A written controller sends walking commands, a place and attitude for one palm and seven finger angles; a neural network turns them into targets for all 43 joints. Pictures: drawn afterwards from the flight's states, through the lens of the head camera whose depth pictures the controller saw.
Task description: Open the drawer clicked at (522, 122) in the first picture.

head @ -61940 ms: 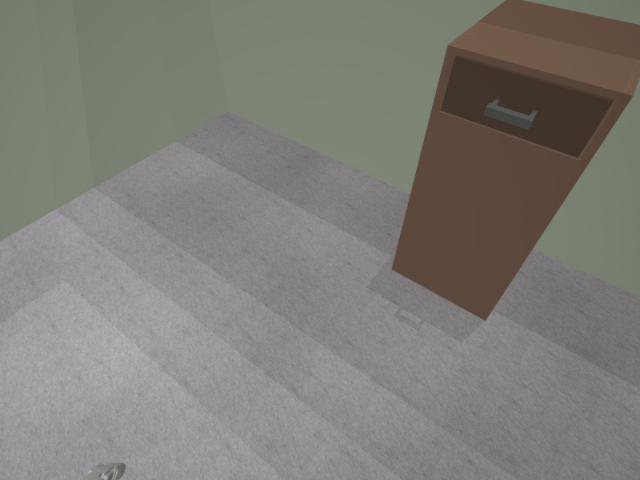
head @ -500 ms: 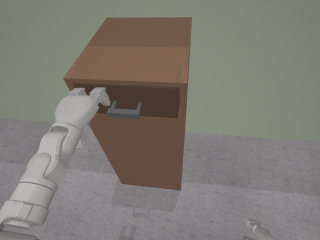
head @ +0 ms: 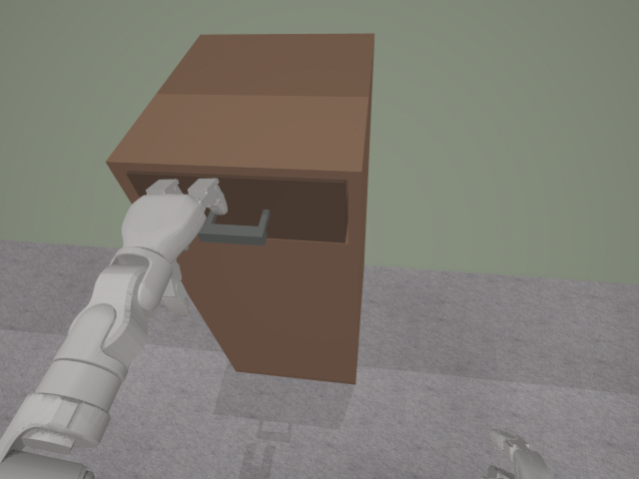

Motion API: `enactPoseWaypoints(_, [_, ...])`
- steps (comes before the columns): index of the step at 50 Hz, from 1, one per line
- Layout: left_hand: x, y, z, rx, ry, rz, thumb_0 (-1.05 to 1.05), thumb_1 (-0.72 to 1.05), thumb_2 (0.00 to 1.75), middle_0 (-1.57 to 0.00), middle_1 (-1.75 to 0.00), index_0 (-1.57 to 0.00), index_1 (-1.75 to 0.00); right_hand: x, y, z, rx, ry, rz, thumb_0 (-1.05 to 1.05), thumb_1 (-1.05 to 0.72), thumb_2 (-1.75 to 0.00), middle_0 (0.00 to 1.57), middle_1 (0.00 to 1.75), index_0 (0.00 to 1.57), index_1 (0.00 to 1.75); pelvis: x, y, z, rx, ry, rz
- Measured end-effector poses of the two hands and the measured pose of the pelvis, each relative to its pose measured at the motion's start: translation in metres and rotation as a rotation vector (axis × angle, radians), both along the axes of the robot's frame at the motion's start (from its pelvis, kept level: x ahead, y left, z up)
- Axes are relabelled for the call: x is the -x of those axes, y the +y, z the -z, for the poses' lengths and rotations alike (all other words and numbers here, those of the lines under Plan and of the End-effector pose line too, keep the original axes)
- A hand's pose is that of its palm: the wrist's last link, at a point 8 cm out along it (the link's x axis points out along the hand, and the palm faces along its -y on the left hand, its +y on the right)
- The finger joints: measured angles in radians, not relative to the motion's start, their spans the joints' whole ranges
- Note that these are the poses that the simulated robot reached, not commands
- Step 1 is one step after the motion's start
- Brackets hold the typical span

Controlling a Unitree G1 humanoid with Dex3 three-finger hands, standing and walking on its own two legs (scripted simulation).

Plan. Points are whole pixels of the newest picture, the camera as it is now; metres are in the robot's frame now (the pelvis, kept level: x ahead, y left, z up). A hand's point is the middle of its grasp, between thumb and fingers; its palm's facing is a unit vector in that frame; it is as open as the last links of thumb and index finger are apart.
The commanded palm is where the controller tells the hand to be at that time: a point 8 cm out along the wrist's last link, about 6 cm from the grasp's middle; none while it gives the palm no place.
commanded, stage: move the hooked fingers above the handle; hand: left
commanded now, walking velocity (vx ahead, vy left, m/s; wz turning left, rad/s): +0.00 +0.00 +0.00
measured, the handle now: (236, 224) +0.47 +0.18 +0.02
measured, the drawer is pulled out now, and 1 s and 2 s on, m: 0.00 0.00 0.00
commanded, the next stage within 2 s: lower the fingers behind the handle in 1.76 s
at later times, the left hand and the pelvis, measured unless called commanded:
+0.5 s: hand (211, 226) +0.42 +0.19 +0.07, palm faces -0.02 -0.05 -1.00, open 13.8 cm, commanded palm +0.40 +0.20 +0.13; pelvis +0.00 +0.00 -0.01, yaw -1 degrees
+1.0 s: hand (208, 222) +0.43 +0.20 +0.07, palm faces -0.03 -0.05 -1.00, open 13.7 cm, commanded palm +0.41 +0.21 +0.14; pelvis -0.01 +0.00 +0.00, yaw -1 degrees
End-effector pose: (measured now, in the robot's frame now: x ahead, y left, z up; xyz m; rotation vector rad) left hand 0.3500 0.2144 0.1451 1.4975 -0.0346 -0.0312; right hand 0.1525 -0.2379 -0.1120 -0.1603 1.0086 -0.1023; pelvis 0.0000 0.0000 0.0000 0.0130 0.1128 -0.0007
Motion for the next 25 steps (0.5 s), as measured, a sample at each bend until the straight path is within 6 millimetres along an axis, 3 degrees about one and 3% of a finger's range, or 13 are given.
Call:
enactPoseWaypoints(10, [-0.016, 0.002, 0.01, -0.019, 0.03, -0.017, 0.0, -0.49, 0.3, -0.32, -1.2, -0.32, -1.2, 0.013, -0.005, 0.005, 0.017, 0.036, 0.016, 0.01, -0.91, -0.89, 0.2, 0.3, 0.2, 0.3, 0.002, -0.003, 0.003, 0.001, 0.017, -0.009])
enactPoseWaypoints(18, [-0.036, -0.018, 0.013, -0.011, 0.014, 0.04, 0.0, -0.49, 0.3, -0.32, -1.2, -0.32, -1.2, 0.043, -0.013, 0.013, 0.03, 0.11, 0.065, 0.01, -0.91, -0.89, 0.2, 0.3, 0.2, 0.3, 0.003, -0.001, 0.005, 0.002, 0.036, -0.003])
enactPoseWaypoints(25, [-0.052, -0.017, 0.017, -0.023, 0.018, 0.005, 0.0, -0.49, 0.3, -0.32, -1.2, -0.32, -1.2, 0.072, -0.018, 0.017, 0.03, 0.164, 0.121, 0.01, -0.91, -0.89, 0.2, 0.3, 0.2, 0.3, 0.004, 0.0, 0.005, 0.001, 0.053, 0.013])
